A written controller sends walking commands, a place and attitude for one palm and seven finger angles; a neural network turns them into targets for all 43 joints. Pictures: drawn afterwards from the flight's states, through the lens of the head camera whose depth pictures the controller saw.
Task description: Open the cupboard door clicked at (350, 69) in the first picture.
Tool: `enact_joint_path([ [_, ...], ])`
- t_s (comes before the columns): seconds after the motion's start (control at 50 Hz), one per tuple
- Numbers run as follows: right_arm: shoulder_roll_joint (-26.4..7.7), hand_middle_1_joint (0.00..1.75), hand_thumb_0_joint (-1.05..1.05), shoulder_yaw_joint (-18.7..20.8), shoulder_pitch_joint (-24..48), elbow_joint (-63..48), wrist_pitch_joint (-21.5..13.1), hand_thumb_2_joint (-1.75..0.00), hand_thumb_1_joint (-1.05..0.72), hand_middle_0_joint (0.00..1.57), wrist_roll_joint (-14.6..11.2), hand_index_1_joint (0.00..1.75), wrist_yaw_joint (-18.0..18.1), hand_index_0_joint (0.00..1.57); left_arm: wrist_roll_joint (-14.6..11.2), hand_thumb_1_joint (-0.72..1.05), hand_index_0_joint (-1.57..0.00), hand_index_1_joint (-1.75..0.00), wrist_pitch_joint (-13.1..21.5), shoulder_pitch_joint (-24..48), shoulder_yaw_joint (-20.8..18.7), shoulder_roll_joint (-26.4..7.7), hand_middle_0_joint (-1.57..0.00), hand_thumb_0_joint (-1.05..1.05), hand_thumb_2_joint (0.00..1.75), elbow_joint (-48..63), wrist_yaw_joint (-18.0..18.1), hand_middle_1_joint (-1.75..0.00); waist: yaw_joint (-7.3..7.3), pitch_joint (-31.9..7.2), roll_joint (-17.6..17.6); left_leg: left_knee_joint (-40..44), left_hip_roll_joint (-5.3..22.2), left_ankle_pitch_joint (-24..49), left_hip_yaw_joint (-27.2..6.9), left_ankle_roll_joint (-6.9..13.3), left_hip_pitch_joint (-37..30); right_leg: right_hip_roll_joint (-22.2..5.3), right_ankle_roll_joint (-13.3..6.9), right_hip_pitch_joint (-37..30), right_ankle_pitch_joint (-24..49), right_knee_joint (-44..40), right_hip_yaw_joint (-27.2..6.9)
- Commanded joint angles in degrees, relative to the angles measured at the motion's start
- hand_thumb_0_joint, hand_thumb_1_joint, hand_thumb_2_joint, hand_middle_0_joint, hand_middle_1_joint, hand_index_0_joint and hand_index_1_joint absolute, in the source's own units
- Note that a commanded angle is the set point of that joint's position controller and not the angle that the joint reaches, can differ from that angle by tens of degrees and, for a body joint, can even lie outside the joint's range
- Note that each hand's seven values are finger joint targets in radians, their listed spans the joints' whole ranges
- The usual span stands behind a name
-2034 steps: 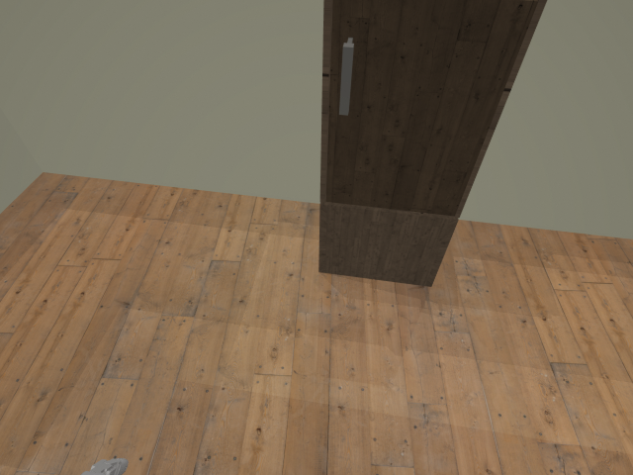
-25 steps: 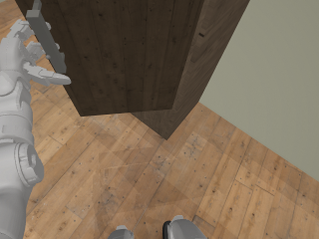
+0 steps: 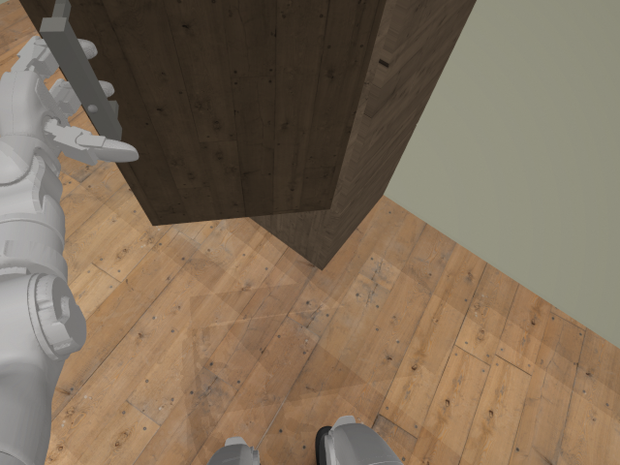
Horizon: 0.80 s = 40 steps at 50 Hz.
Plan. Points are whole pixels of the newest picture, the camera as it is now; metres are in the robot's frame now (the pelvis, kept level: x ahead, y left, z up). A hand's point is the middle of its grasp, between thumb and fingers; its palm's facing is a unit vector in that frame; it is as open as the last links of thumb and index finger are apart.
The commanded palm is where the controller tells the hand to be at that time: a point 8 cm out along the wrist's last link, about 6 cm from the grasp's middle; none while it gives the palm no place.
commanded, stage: close the thumb around the handle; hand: left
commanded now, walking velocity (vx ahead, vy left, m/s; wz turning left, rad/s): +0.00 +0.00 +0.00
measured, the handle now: (89, 76) +0.58 +0.22 +0.11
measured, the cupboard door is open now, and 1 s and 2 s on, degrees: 46 46 86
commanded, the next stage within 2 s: pull the door open along its arc in 0.76 s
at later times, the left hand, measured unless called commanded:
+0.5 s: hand (97, 106) +0.53 +0.21 +0.11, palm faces +0.05 -1.00 -0.01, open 8.7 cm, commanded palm +0.51 +0.25 +0.10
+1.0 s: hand (107, 108) +0.53 +0.20 +0.11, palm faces +0.06 -1.00 +0.00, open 5.7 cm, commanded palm +0.49 +0.24 +0.10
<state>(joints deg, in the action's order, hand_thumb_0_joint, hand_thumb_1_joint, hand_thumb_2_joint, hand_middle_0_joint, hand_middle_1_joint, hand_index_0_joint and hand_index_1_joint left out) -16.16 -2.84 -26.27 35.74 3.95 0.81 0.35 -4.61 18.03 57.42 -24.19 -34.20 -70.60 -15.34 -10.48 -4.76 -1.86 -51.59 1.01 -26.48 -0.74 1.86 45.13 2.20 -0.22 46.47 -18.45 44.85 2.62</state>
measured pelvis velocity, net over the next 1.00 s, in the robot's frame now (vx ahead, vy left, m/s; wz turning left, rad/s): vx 0.00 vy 0.00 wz -0.01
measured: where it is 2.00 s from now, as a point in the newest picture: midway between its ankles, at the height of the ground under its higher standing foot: outside the picture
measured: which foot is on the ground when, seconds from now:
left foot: down 0.00-1.00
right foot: down 0.00-1.00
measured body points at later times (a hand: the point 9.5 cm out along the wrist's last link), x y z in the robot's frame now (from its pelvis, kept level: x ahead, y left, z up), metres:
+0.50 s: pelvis +0.00 +0.00 +0.00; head +0.13 +0.02 +0.43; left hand +0.52 +0.26 +0.11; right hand -0.02 -0.26 -0.11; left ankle -0.03 +0.09 -0.69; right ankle +0.02 -0.12 -0.69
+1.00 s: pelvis +0.00 +0.00 +0.00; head +0.12 +0.01 +0.43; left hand +0.52 +0.25 +0.11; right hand -0.02 -0.26 -0.11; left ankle -0.03 +0.09 -0.69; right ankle +0.02 -0.12 -0.69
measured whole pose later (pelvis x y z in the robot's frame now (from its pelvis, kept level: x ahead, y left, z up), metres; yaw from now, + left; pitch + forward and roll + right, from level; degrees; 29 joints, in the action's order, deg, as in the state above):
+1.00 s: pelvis +0.00 +0.00 +0.00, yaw -1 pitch +20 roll -3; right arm -15.8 -2.4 -25.7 34.6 3.6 1.0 -0.2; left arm -4.4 18.1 55.4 -24.5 -31.8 -68.1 -12.3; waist -10.5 -5.3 -2.0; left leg -51.2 1.2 -26.5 0.0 1.8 44.6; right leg 2.5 -0.3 46.5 -18.4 44.9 1.8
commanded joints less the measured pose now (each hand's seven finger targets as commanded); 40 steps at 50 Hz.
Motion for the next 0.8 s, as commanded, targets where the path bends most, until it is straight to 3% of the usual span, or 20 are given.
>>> enact_joint_path([
  [0.0, -10.28, 0.30, 0.00, 4.22, -10.57, -1.93, -1.32, -0.90, -0.90, 0.20, 0.35, 0.30, 0.70, 0.20, -0.45, -0.50, -0.30, -1.20, 4.25, 27.62, -1.36, -14.25, -0.30, 0.00, 0.30, 13.59, 0.90, -1.20, -1.06, -27.10, -8.45, 5.11, 0.41, 28.41, -3.24, -1.08, -17.52, 0.89, -1.29, -12.88, 18.42, -1.88, -0.70],
  [0.04, -10.11, 0.30, 0.00, 4.29, -10.37, -1.77, -1.31, -0.90, -0.90, 0.20, 0.37, 0.30, 0.53, 0.20, -0.28, -0.50, -0.30, -1.20, 4.42, 26.94, -1.10, -13.72, -0.30, 0.00, 0.30, 13.36, 1.19, -1.20, -1.12, -27.46, -8.26, 4.97, 0.49, 29.00, -3.23, -1.28, -17.69, 0.83, -1.11, -12.99, 18.88, -1.82, -0.64],
  [0.1, -10.23, 0.30, 0.00, 4.25, -10.35, -2.38, -1.16, -0.90, -0.90, 0.20, 0.36, 0.30, 0.37, 0.20, -0.10, -0.33, -0.31, -1.22, 4.53, 25.55, -1.84, -14.44, -0.31, 0.00, 0.37, 13.31, 1.36, -1.22, -0.34, -27.53, -8.40, 4.90, 0.39, 29.83, -3.11, -1.21, -17.31, 0.89, -1.40, -13.86, 19.62, -1.53, -0.75],
  [0.14, -10.07, 0.30, 0.00, 4.08, -9.97, -2.19, -1.00, -0.90, -0.90, 0.20, 0.23, 0.30, 0.34, 0.20, 0.08, -0.22, -0.32, -1.23, 3.84, 25.62, -0.52, -13.03, -0.32, 0.00, 0.42, 11.33, 1.52, -1.23, -1.05, -24.35, -6.84, 5.37, 0.44, 27.58, -3.06, -1.15, -15.55, 0.88, -1.10, -12.92, 18.29, -1.88, -0.52],
  [0.18, -10.36, 0.30, 0.00, 4.26, -9.91, -2.60, -1.05, -0.90, -0.90, 0.20, 0.21, 0.30, 0.36, 0.20, 0.03, -0.11, -0.33, -1.24, 3.93, 25.66, -2.27, -15.05, -0.33, 0.00, 0.47, 12.68, 1.84, -1.24, -0.35, -26.20, -7.22, 5.41, 0.26, 26.52, -2.75, -0.97, -15.49, 0.80, -1.08, -14.16, 18.10, -2.03, -0.94],
  [0.22, -10.16, 0.30, 0.00, 4.28, -9.99, -2.56, -1.19, -0.90, -0.90, 0.20, 0.24, 0.30, 0.48, 0.20, 0.20, 0.00, -0.34, -1.25, 4.62, 27.03, -1.84, -15.00, -0.34, 0.00, 0.52, 14.07, 1.95, -1.25, -0.73, -27.84, -7.22, 5.10, 0.38, 28.05, -3.09, -1.10, -16.76, 0.82, -1.06, -14.07, 18.97, -1.55, -0.85],
  [0.24, -10.00, 0.30, 0.00, 4.15, -9.81, -2.44, -1.27, -0.90, -0.90, 0.20, 0.24, 0.30, 0.43, 0.20, 0.26, 0.06, -0.34, -1.26, 4.58, 26.77, -1.02, -13.83, -0.34, 0.00, 0.54, 12.96, 1.91, -1.26, -0.93, -26.32, -7.72, 5.16, 0.37, 27.73, -2.94, -1.14, -16.32, 0.82, -1.10, -13.49, 18.71, -1.73, -0.80],
  [0.28, -10.26, 0.30, 0.00, 4.03, -9.82, -2.42, -1.28, -0.90, -0.90, 0.20, 0.22, 0.30, 0.46, 0.20, 0.23, 0.17, -0.35, -1.27, 4.27, 26.48, -2.11, -15.27, -0.35, 0.00, 0.59, 11.43, 1.99, -1.27, -0.98, -24.98, -5.61, 5.35, 0.31, 25.34, -2.72, -0.84, -14.09, 0.83, -0.98, -14.35, 17.87, -1.91, -1.04],
  [0.36, -10.24, 0.30, 0.00, 4.02, -10.10, -2.33, -1.46, -0.90, -0.90, 0.20, 0.20, 0.30, 0.64, 0.20, 0.54, 0.40, -0.36, -1.30, 4.46, 28.08, -1.42, -15.37, -0.36, 0.00, 0.68, 12.24, 1.47, -1.30, -1.35, -26.25, -7.10, 5.15, 0.31, 26.21, -2.83, -0.85, -14.91, 0.72, -1.00, -14.17, 18.60, -1.65, -1.13],
  [0.4, -10.22, 0.30, 0.00, 4.11, -10.47, -2.62, -1.47, -0.90, -0.90, 0.20, 0.35, 0.30, 0.60, 0.20, 0.07, 0.51, -0.37, -1.31, 4.99, 27.17, -1.49, -14.70, -0.37, 0.00, 0.73, 13.84, 1.23, -1.31, -0.80, -28.61, -8.31, 4.81, 0.48, 30.24, -3.36, -1.26, -17.93, 0.95, -1.33, -13.77, 19.82, -1.20, -0.73],
  [0.42, -10.08, 0.30, 0.00, 4.20, -10.18, -2.26, -1.43, -0.90, -0.90, 0.20, 0.22, 0.30, 0.54, 0.20, -0.23, 0.56, -0.38, -1.31, 4.66, 26.18, -1.03, -13.59, -0.38, 0.00, 0.76, 12.40, 1.01, -1.31, -1.01, -27.87, -8.34, 4.64, 0.58, 29.99, -3.18, -1.38, -17.81, 0.96, -1.11, -12.97, 19.48, -1.46, -0.69],
  [0.46, -10.32, 0.30, 0.00, 4.16, -10.39, -1.92, -1.29, -0.90, -0.90, 0.20, 0.22, 0.30, 0.64, 0.20, -0.37, 0.68, -0.38, -1.33, 4.15, 26.80, -1.62, -14.67, -0.38, 0.00, 0.80, 11.61, 0.86, -1.33, -1.26, -26.52, -6.75, 4.73, 0.57, 28.38, -3.02, -1.07, -16.02, 0.92, -0.98, -13.48, 19.40, -1.66, -0.89],
  [0.5, -10.18, 0.30, 0.00, 4.15, -10.46, -2.23, -1.33, -0.90, -0.90, 0.20, 0.30, 0.30, 0.62, 0.20, -0.33, 0.79, -0.39, -1.34, 4.16, 27.86, -0.67, -13.31, -0.39, 0.00, 0.85, 13.05, 0.92, -1.34, -1.40, -26.96, -8.41, 4.77, 0.43, 29.36, -3.21, -1.09, -17.07, 0.92, -1.23, -13.12, 19.63, -1.50, -0.69],
  [0.54, -10.28, 0.30, 0.00, 4.28, -10.63, -2.04, -1.22, -0.90, -0.90, 0.20, 0.31, 0.30, 0.53, 0.20, -0.36, 0.90, -0.40, -1.35, 4.17, 26.13, -2.77, -15.64, -0.40, 0.00, 0.90, 12.92, 1.18, -1.35, -0.62, -28.39, -7.27, 4.59, 0.49, 30.00, -3.01, -1.16, -16.80, 0.96, -1.09, -14.65, 20.76, -1.55, -0.85],
  [0.56, -10.27, 0.30, 0.00, 4.22, -10.54, -2.35, -1.15, -0.90, -0.90, 0.20, 0.29, 0.30, 0.53, 0.20, -0.18, 0.90, -0.40, -1.35, 4.11, 24.96, -3.17, -16.15, -0.40, 0.00, 0.90, 12.54, 1.27, -1.35, -0.27, -28.20, -6.44, 4.69, 0.42, 29.82, -2.96, -1.09, -15.84, 0.89, -1.07, -15.38, 21.05, -1.41, -0.93],
  [0.6, -9.87, 0.30, 0.00, 4.16, -10.31, -2.41, -1.19, -0.90, -0.90, 0.20, 0.30, 0.30, 0.41, 0.20, -0.13, 0.90, -0.40, -1.35, 4.48, 26.64, -0.60, -13.20, -0.40, 0.00, 0.90, 14.17, 1.34, -1.35, -0.91, -26.87, -9.15, 4.88, 0.44, 30.56, -3.09, -1.23, -17.22, 0.89, -1.26, -13.86, 20.68, -1.49, -0.68],
  [0.68, -10.18, 0.30, 0.00, 4.32, -10.03, -2.72, -0.85, -0.90, -0.90, 0.20, 0.16, 0.30, 0.43, 0.20, -0.74, 0.90, -0.40, -1.35, 4.06, 24.10, -4.33, -16.50, -0.40, 0.00, 0.90, 13.60, 1.99, -1.35, 0.12, -27.38, -5.02, 5.14, 0.30, 28.63, -2.39, -0.84, -14.40, 0.91, -0.97, -16.93, 21.64, -1.62, -1.02],
  [0.72, -10.02, 0.30, 0.00, 4.15, -9.79, -2.93, -0.85, -0.90, -0.90, 0.20, 0.18, 0.30, 0.42, 0.20, 0.03, 0.90, -0.40, -1.35, 4.22, 24.37, -4.17, -16.98, -0.40, 0.00, 0.90, 13.37, 2.47, -1.35, 0.24, -26.57, -6.79, 5.27, 0.07, 27.76, -2.17, -0.82, -13.74, 0.76, -1.03, -16.81, 21.27, -1.50, -1.25],
  [0.78, -10.10, 0.30, 0.00, 4.12, -9.48, -3.44, -0.76, -0.90, -0.90, 0.20, 0.06, 0.30, 0.47, 0.20, 0.69, 0.90, -0.40, -1.35, 4.12, 23.41, -3.82, -17.31, -0.40, 0.00, 0.90, 12.47, 2.45, -1.35, 0.11, -25.42, -5.39, 5.55, -0.05, 25.69, -1.70, -0.47, -11.91, 0.66, -0.91, -17.76, 20.85, -1.82, -1.61],
])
